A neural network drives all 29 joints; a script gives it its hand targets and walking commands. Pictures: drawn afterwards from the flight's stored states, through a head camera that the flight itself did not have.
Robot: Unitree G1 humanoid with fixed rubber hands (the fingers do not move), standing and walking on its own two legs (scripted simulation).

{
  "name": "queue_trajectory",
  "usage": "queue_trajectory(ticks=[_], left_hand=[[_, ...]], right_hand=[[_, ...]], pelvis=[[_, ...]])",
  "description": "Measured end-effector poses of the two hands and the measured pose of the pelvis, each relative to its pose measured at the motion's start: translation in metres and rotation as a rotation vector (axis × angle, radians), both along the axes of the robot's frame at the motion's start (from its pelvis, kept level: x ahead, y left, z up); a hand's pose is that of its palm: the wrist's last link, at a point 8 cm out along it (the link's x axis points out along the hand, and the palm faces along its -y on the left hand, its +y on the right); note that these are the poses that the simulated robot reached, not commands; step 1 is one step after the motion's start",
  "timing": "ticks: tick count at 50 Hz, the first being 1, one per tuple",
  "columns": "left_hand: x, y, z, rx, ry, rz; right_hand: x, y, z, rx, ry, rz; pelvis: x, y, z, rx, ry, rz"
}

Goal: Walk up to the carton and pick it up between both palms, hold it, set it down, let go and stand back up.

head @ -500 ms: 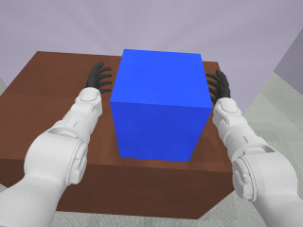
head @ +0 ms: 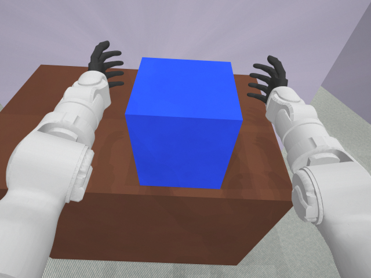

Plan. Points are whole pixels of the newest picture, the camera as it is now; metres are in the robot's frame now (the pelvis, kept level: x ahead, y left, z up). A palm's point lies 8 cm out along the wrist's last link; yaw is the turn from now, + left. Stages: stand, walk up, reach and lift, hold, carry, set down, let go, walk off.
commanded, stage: set down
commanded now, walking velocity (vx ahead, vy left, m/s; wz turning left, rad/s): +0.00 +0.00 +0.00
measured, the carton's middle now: (183, 126) +0.48 +0.01 +0.07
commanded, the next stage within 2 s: none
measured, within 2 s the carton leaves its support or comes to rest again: neither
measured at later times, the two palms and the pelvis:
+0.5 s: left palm (90, 77) +0.47 +0.19 +0.21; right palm (280, 88) +0.46 -0.18 +0.21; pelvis +0.01 +0.01 +0.01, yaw +0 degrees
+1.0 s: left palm (84, 110) +0.42 +0.20 +0.17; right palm (283, 126) +0.40 -0.19 +0.16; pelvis +0.00 +0.01 +0.01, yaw +0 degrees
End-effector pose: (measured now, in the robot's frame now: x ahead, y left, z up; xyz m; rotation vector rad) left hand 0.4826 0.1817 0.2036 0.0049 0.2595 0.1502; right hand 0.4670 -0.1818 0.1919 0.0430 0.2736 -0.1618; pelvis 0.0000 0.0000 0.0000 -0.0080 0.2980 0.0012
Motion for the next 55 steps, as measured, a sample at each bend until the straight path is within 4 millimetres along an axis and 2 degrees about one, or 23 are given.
queue_trajectory(ticks=[8, 17, 21, 32, 47, 55], left_hand=[[0.007, 0.0, 0.032, 0.005, -0.024, -0.038], [0.004, 0.006, 0.032, 0.022, 0.013, -0.061], [-0.002, 0.009, 0.022, 0.028, 0.029, -0.074], [-0.025, 0.01, -0.006, 0.036, 0.04, -0.092], [-0.059, 0.016, -0.024, 0.011, 0.044, -0.086], [-0.073, 0.022, -0.04, 0.006, 0.045, -0.083]], right_hand=[[0.002, 0.002, 0.027, -0.003, -0.016, -0.034], [0.002, -0.001, 0.044, 0.006, -0.031, -0.029], [-0.002, -0.001, 0.036, 0.007, -0.02, -0.024], [-0.024, -0.002, -0.008, 0.036, 0.006, -0.018], [-0.061, -0.009, -0.025, 0.027, -0.015, -0.017], [-0.075, -0.004, -0.044, 0.039, -0.003, 0.0]], pelvis=[[0.007, 0.001, 0.006, -0.008, -0.058, 0.005], [0.015, 0.006, 0.011, -0.013, -0.122, -0.003], [0.016, 0.008, 0.013, -0.014, -0.156, -0.002], [0.009, 0.008, 0.014, -0.014, -0.205, 0.002], [-0.002, 0.007, 0.013, -0.004, -0.266, -0.007], [-0.004, 0.009, 0.013, -0.001, -0.282, -0.01]])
